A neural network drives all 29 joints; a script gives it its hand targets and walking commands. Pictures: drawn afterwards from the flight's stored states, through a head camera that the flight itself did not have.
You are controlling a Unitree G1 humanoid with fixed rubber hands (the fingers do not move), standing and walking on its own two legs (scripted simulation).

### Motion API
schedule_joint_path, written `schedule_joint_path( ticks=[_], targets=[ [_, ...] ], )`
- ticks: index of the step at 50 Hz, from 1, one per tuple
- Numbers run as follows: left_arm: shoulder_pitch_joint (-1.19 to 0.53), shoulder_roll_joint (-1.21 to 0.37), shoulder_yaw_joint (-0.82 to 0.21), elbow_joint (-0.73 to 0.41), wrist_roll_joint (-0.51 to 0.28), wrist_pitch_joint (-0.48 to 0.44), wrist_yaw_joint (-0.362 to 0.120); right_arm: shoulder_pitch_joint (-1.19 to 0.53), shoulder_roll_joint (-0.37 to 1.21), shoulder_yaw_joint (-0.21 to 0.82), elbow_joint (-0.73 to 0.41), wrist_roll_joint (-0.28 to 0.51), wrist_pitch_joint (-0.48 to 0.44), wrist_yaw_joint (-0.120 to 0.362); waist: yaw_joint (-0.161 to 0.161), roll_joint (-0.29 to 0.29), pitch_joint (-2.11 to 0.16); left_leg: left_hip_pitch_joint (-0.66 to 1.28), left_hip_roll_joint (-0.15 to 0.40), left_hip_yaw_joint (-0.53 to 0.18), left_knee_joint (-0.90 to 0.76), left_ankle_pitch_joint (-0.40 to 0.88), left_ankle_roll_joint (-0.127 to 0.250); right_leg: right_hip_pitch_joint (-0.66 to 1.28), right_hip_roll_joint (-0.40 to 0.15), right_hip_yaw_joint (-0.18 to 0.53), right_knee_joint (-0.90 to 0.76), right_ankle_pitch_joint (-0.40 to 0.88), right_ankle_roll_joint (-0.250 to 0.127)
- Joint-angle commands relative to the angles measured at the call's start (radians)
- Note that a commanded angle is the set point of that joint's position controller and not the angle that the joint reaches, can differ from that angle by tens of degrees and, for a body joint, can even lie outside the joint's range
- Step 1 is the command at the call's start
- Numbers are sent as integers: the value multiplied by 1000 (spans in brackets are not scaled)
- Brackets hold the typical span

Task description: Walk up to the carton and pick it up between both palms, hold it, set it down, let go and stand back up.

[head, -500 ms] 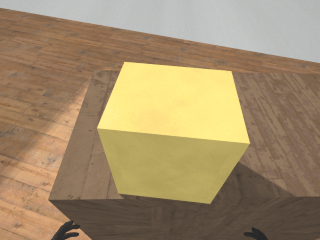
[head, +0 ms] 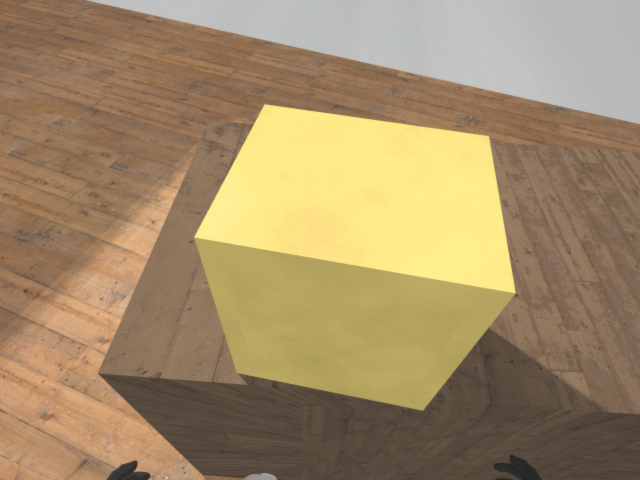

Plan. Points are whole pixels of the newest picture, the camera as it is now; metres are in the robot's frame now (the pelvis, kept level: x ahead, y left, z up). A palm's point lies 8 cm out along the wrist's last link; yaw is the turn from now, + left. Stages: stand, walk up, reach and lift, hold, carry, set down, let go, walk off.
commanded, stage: walk up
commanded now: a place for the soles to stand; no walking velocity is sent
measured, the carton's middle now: (349, 267) +0.34 -0.01 +0.10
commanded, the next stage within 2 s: reach and lift in 1.20 s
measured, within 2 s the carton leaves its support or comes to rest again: neither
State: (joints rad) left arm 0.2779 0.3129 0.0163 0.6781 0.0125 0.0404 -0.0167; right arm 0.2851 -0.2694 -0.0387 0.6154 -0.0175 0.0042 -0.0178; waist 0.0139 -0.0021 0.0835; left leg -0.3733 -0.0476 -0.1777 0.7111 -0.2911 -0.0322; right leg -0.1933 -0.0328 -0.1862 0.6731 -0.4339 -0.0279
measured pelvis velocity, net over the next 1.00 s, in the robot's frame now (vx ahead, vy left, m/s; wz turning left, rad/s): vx -0.01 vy -0.02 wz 0.04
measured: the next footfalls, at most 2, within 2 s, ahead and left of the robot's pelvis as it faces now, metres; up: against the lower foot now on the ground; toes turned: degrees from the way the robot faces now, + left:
none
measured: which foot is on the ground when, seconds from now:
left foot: down 0.00-1.00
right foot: down 0.00-1.00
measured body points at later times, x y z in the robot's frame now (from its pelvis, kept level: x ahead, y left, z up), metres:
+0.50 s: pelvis +0.00 -0.02 -0.01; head +0.03 -0.01 +0.44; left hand +0.09 +0.26 -0.12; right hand +0.16 -0.28 -0.09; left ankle +0.06 +0.13 -0.72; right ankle -0.04 -0.09 -0.72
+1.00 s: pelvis -0.01 -0.02 -0.01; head +0.01 -0.01 +0.44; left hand +0.08 +0.26 -0.12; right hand +0.14 -0.28 -0.10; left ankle +0.06 +0.13 -0.72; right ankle -0.04 -0.09 -0.72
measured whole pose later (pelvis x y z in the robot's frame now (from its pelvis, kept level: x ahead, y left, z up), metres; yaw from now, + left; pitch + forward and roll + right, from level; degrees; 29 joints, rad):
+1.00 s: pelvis -0.01 -0.02 -0.01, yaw +2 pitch -4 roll -1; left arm 0.29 0.33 0.02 0.63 0.02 0.05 -0.02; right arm 0.23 -0.27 -0.04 0.64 -0.01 0.01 -0.03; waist 0.03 -0.01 0.12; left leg -0.38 -0.03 -0.18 0.76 -0.31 -0.05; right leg -0.20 -0.03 -0.23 0.74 -0.48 -0.06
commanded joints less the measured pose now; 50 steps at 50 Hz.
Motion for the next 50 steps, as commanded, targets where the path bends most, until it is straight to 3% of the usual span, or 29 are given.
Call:
schedule_joint_path(
  ticks=[1,3,4,6,7,10,12,14,15,16,17,18,19,21,23,25,27,28,29,30,31,33,35,37,41,43,45,47,50],
  targets=[
    [-5,165,44,-88,2,-10,3,27,-146,-49,-92,2,-17,-8,-4,-17,-77,46,50,-32,-61,187,85,-56,-154,146,-208,161,-72],
    [-9,158,41,-90,3,-5,3,15,-152,-50,-104,1,-17,-9,5,14,-43,22,56,-35,-55,191,88,-77,-156,137,-209,133,-67],
    [-21,161,41,-92,2,-3,3,11,-151,-49,-107,4,-18,-10,4,-7,-16,3,50,-32,-48,231,86,-71,-151,132,-200,176,-60],
    [-2,159,37,-93,3,-2,2,9,-152,-49,-113,0,-22,-11,8,16,-51,23,63,-53,-49,293,96,-46,-136,131,-159,259,-51],
    [-16,167,41,-98,3,1,0,34,-164,-54,-108,2,-20,-12,-5,25,-73,32,64,-81,-58,264,106,-44,-139,123,-131,225,-54],
    [-12,155,40,-113,11,7,0,47,-200,-63,-101,2,-21,-17,-10,107,-116,16,151,-295,-184,199,189,-23,-60,132,-4,171,-16],
    [18,133,36,-110,9,2,1,11,-211,-58,-103,2,-13,-19,8,166,-93,-34,167,-349,-221,161,207,-13,-39,167,-40,109,-3],
    [24,142,41,-108,14,-10,1,-24,-186,-43,-110,-1,-10,-19,27,107,-26,-113,129,-270,-192,163,163,26,-71,199,-124,162,-18],
    [55,156,42,-95,15,-18,3,-55,-167,-36,-118,-1,-9,-15,43,82,-32,-149,88,-172,-115,179,122,72,-120,223,-196,213,-24],
    [57,181,49,-89,11,-26,6,-62,-134,-28,-117,5,-7,-14,42,1,-62,-118,13,-28,2,188,65,96,-198,256,-265,307,-50],
    [52,182,46,-87,7,-30,10,-57,-118,-23,-118,0,-4,-20,38,-27,-51,-97,-3,49,23,90,36,78,-270,264,-284,474,-54],
    [35,184,48,-88,7,-28,11,-37,-112,-24,-109,3,-5,-23,25,-37,-52,-74,4,75,33,40,36,67,-291,230,-272,549,-79],
    [14,188,43,-99,6,-25,11,-34,-106,-25,-107,3,-8,-22,17,-36,-41,-26,21,81,9,92,43,32,-276,196,-234,577,-92],
    [9,181,36,-101,0,-14,7,-29,-130,-38,-110,-4,-17,-16,11,-9,-68,84,53,27,-38,289,73,-34,-186,107,-154,530,-24],
    [19,187,41,-110,1,-4,7,5,-168,-50,-95,-1,-15,-12,-9,0,-119,123,101,-100,-39,355,132,-44,-132,116,-88,399,22],
    [9,170,40,-129,6,5,5,21,-198,-59,-84,-2,-10,-17,-25,46,-134,114,141,-196,-81,294,179,-62,-97,124,-33,267,19],
    [32,147,37,-135,7,6,-1,-18,-209,-61,-92,-5,-4,-24,-8,65,-86,52,180,-294,-143,150,216,-94,-67,159,-41,158,22],
    [49,145,38,-135,11,3,-3,-48,-212,-59,-94,-4,0,-25,7,73,-64,-12,169,-283,-148,65,203,-79,-71,181,-90,110,11],
    [66,158,44,-129,14,-3,-3,-69,-189,-50,-91,-2,3,-24,19,32,-38,-71,129,-209,-110,51,163,-29,-107,213,-165,131,-3],
    [73,181,49,-118,12,-12,-1,-103,-155,-40,-95,2,2,-22,34,-18,-12,-114,50,-56,-8,110,101,7,-174,241,-259,190,-26],
    [71,187,50,-114,3,-17,3,-119,-130,-30,-100,3,2,-23,40,-15,25,-96,8,66,40,87,52,-30,-253,261,-316,280,-45],
    [47,191,47,-118,8,-22,8,-65,-111,-25,-82,3,-3,-23,13,-26,10,-41,30,114,15,31,39,-25,-308,227,-282,454,-80],
    [51,187,42,-114,0,-18,9,-82,-128,-30,-83,1,-13,-17,17,-1,-19,38,53,66,-31,199,60,-50,-222,140,-227,456,-22],
    [39,194,42,-119,1,-10,6,-58,-140,-39,-83,1,-19,-12,-1,-49,-75,85,77,7,-47,337,88,-22,-151,91,-148,423,4],
    [59,176,48,-134,9,4,2,-33,-176,-52,-69,0,-11,-19,-2,35,-83,56,116,-108,-51,292,145,-37,-120,133,-99,282,4],
    [70,167,51,-140,11,6,0,-54,-181,-48,-73,1,-4,-22,11,36,-69,-5,122,-148,-84,151,155,-37,-113,156,-114,183,-2],
    [66,171,52,-136,4,2,-2,-94,-152,-40,-84,7,0,-20,24,-15,-17,-62,48,-25,-9,90,100,-35,-175,187,-247,119,-52],
    [31,176,44,-136,-1,-6,0,-79,-130,-31,-79,6,-3,-18,13,-33,40,-28,30,84,22,99,53,-103,-257,195,-297,215,-83],
    [40,185,44,-131,1,-3,1,-57,-138,-36,-78,2,-16,-11,13,7,-35,49,56,14,-50,205,78,-83,-174,109,-197,229,-50]
  ],
)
